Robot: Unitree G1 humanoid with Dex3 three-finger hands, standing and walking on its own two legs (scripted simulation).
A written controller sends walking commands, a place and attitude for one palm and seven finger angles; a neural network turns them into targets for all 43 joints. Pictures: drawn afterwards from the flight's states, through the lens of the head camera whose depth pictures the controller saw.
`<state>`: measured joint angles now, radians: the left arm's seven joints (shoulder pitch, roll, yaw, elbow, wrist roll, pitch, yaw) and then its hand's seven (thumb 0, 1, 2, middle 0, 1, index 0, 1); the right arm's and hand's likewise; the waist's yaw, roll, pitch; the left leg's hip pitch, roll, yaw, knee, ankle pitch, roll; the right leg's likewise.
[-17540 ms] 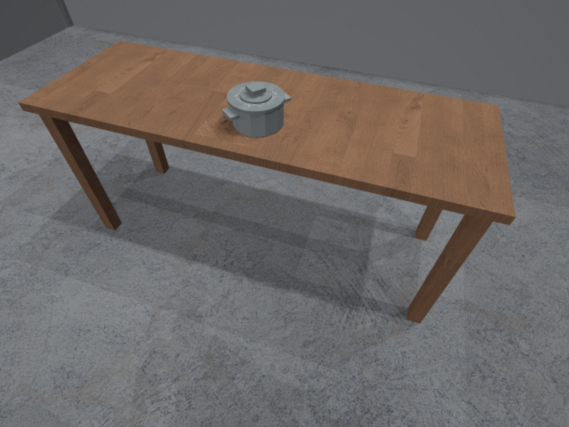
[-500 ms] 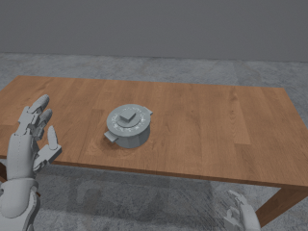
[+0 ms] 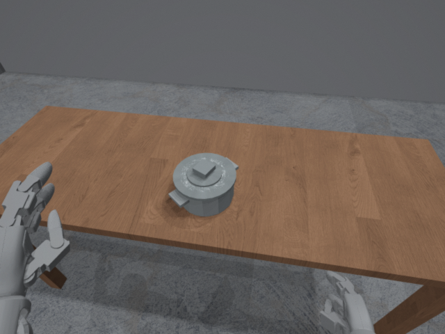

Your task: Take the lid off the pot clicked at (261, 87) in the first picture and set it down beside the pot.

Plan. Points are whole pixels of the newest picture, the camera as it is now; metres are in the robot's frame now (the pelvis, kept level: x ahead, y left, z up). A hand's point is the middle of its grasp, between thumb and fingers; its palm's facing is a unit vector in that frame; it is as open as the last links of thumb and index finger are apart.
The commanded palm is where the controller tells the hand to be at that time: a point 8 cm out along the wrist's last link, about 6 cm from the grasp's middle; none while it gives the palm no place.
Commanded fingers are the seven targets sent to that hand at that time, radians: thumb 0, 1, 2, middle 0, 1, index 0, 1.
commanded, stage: come to a stop and stand still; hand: left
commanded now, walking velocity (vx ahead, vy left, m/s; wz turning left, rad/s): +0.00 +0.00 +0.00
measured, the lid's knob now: (204, 168) +0.50 +0.12 -0.01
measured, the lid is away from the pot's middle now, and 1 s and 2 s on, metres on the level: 0.00 0.00 0.00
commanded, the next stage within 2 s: look again from close up in 1.48 s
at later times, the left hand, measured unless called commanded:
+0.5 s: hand out of the picture -0.01 +0.19 -0.19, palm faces -0.02 -0.98 -0.19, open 7.0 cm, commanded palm none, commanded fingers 0.00 0.90 0.90 -0.20 -0.30 -0.20 -0.30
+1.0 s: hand out of the picture +0.02 +0.16 -0.18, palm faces -0.03 -0.98 -0.21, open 7.3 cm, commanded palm none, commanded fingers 0.00 0.90 0.90 -0.20 -0.30 -0.20 -0.30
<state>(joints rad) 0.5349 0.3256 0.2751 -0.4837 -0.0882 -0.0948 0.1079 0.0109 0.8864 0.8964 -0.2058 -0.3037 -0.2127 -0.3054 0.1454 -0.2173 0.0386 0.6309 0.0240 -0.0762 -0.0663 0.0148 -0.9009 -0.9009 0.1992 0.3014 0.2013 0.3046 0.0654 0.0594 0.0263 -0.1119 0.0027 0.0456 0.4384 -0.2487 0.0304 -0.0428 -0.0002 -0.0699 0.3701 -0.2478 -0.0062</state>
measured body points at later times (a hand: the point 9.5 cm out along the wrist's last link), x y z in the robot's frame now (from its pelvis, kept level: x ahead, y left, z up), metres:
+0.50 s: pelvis -0.02 +0.01 -0.01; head +0.01 +0.03 +0.44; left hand -0.01 +0.24 -0.17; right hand -0.03 -0.24 -0.15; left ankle +0.00 +0.10 -0.74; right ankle -0.02 -0.11 -0.74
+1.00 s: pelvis +0.01 -0.01 -0.01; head +0.02 -0.02 +0.44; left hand +0.02 +0.21 -0.16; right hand +0.01 -0.23 -0.17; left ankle +0.00 +0.10 -0.74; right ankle -0.02 -0.11 -0.74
